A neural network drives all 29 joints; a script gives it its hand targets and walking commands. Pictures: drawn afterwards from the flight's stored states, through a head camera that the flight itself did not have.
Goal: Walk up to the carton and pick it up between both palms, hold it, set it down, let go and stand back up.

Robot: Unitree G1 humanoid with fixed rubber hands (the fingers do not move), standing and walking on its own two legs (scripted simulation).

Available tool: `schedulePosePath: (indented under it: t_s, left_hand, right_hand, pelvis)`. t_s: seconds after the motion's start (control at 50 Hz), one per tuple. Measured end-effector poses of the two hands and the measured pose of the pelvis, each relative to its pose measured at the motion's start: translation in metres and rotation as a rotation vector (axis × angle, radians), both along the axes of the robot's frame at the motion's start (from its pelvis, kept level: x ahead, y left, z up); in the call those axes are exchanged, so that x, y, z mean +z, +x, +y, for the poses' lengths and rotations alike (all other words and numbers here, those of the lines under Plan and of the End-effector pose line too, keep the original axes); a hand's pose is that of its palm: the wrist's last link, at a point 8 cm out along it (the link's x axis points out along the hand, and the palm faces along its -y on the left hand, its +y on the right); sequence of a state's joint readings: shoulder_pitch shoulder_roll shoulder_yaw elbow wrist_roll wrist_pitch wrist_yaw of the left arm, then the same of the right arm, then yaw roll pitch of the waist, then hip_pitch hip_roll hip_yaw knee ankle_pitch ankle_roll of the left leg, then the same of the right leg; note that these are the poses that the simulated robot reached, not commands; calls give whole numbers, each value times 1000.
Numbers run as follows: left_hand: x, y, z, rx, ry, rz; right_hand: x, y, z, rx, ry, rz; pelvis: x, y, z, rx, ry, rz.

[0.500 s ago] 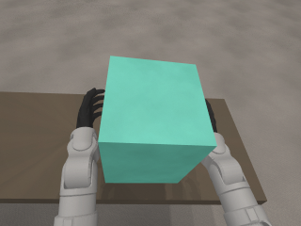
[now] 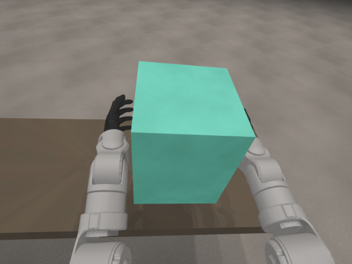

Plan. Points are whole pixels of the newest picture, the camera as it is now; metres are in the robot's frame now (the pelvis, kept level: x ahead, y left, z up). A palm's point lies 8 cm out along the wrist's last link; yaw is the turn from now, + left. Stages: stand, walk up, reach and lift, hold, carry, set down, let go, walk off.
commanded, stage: reach and lift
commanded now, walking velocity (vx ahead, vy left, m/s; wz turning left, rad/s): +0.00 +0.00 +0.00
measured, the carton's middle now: (179, 136) +0.37 -0.01 +0.14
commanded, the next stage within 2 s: hold in 0.84 s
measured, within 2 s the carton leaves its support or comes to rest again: neither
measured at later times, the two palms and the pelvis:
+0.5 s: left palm (110, 130) +0.36 +0.15 +0.16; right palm (243, 129) +0.36 -0.15 +0.17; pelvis +0.02 -0.02 +0.00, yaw +2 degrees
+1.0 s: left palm (109, 122) +0.37 +0.15 +0.18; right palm (242, 121) +0.37 -0.15 +0.18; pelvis +0.02 -0.01 +0.00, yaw +1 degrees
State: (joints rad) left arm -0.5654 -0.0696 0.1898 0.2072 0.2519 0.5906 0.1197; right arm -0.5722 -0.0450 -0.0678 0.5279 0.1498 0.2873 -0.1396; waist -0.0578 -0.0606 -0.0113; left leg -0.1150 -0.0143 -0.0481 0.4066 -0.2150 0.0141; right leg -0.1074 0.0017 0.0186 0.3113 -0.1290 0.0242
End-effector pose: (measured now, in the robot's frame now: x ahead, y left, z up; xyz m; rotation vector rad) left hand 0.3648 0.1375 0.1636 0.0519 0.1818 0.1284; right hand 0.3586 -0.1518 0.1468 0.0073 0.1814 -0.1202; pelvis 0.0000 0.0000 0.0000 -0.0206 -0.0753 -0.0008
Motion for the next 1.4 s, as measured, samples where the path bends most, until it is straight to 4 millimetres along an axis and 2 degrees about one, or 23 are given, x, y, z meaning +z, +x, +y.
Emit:
schedulePosePath:
  t_s: [0.16,0.36,0.46,0.58,0.68,0.84,1.02,1.14,1.3,1.4]
  left_hand:
    - [15,5,2,33,17,3]
    - [-1,9,3,-13,-38,18]
    - [-4,3,6,-19,-53,6]
    - [12,-3,9,-21,-21,-22]
    - [23,3,8,-22,11,1]
    - [18,10,7,-8,4,26]
    - [22,3,8,27,-43,-27]
    - [25,-4,9,27,-36,-34]
    - [23,-10,8,9,-14,2]
    - [34,-18,7,7,-15,-32]
  right_hand:
    - [10,16,1,32,33,-5]
    - [17,14,0,-5,-2,-20]
    - [19,7,3,-6,-6,-32]
    - [23,-1,6,-13,30,-59]
    - [19,2,6,-16,40,-36]
    - [13,11,6,-11,25,-14]
    - [38,15,6,18,18,-68]
    - [45,13,7,32,12,-72]
    - [30,2,5,18,30,-29]
    - [29,-8,4,12,51,-61]
  pelvis:
    - [2,5,-14,27,7,-5]
    - [2,15,-26,46,4,-31]
    - [1,16,-24,44,1,-46]
    - [1,11,-15,34,-3,-59]
    - [1,3,-7,21,2,-59]
    - [2,2,-3,4,4,-25]
    - [1,17,-12,16,-5,-39]
    - [1,21,-17,30,-6,-76]
    - [1,14,-15,28,-3,-87]
    - [1,7,-12,19,-3,-77]
